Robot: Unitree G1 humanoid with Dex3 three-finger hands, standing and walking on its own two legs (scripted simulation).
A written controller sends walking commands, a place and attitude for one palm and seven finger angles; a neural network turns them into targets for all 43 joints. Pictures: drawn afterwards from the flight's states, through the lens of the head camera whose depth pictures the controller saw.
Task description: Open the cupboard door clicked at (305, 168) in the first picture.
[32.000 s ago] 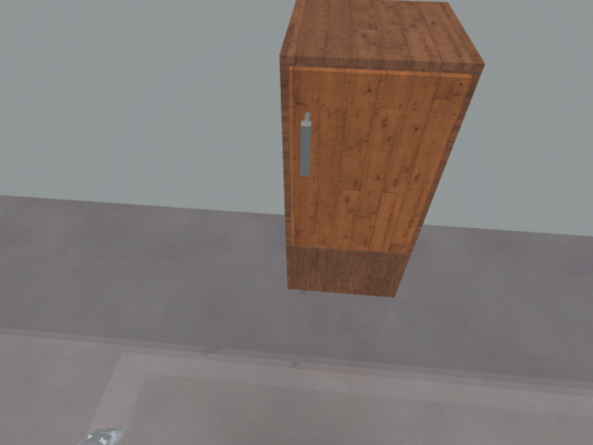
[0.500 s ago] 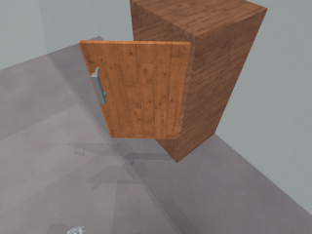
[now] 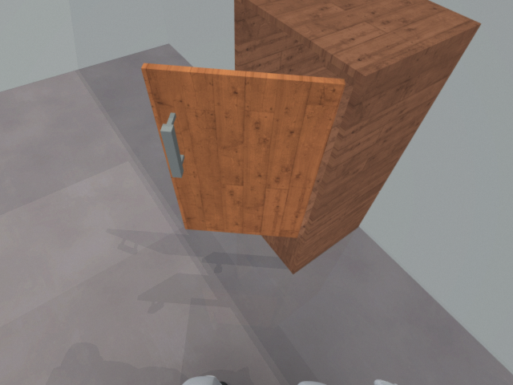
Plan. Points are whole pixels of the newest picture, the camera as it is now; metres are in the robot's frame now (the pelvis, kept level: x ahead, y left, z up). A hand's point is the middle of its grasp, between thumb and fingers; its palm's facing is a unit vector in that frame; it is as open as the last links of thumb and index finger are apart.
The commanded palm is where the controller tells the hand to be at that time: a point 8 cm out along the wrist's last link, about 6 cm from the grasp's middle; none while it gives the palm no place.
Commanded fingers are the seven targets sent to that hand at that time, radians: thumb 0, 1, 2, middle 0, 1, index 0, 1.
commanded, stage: come to a stop and stand still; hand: left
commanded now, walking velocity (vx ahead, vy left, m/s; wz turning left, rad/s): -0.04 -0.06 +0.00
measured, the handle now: (175, 146) +0.57 +0.23 -0.03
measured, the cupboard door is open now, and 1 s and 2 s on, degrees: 50 50 50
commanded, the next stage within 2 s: look again from close up in 0.80 s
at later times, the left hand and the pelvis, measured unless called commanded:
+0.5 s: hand out of the picture -0.01 +0.14 -0.17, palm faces +0.00 -0.98 -0.21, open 7.3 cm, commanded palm none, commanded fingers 0.00 0.90 0.90 -0.20 -0.30 -0.20 -0.30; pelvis -0.05 -0.04 -0.01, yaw -1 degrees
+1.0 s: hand out of the picture -0.04 +0.11 -0.18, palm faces -0.01 -0.99 -0.16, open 7.4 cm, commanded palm none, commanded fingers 0.00 0.90 0.90 -0.20 -0.30 -0.20 -0.30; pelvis -0.04 -0.05 +0.00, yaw -1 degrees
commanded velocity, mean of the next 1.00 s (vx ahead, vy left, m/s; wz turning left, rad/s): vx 0.00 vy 0.00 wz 0.00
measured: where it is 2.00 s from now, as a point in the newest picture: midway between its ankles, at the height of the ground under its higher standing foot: outside the picture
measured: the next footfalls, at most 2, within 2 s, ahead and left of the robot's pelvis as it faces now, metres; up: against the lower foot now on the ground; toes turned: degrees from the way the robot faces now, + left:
right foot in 0.18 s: -0.02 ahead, -0.15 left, +0.00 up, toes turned -3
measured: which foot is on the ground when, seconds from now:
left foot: down 0.00-1.00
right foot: up 0.00-0.16, down 0.18-1.00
